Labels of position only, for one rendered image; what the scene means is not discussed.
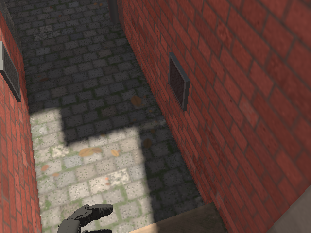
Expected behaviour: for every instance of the robot left hand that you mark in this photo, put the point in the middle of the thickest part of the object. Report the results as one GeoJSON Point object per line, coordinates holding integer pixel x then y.
{"type": "Point", "coordinates": [84, 216]}

